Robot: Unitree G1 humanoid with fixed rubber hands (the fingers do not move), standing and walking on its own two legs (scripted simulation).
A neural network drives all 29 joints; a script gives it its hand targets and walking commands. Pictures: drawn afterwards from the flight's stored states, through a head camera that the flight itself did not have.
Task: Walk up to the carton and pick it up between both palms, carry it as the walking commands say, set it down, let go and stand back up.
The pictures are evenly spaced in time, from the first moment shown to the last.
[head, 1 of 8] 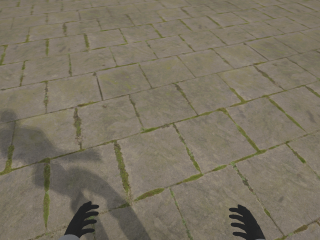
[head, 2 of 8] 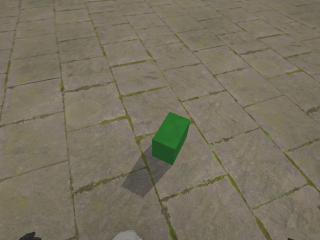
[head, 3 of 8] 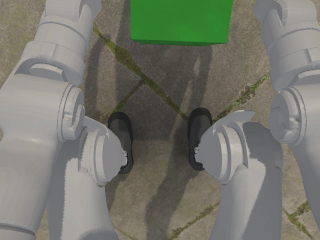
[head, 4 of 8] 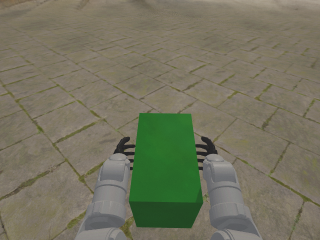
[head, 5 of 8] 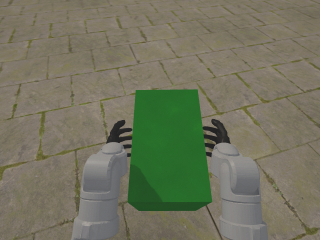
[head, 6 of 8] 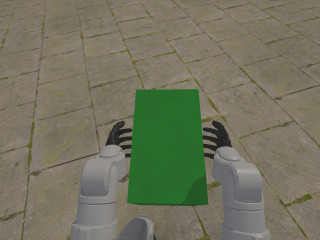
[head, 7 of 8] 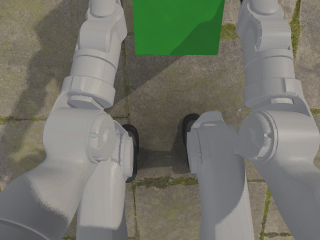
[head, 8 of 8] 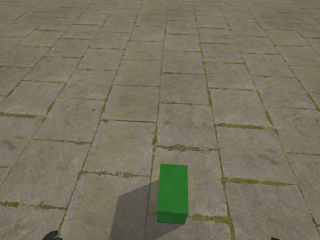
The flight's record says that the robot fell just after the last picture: no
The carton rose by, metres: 0.71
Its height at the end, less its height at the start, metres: +0.00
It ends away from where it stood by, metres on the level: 1.61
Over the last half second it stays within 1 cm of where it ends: yes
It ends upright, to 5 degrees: yes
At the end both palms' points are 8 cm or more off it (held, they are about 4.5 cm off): yes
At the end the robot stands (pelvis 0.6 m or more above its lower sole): yes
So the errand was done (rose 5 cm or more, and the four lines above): yes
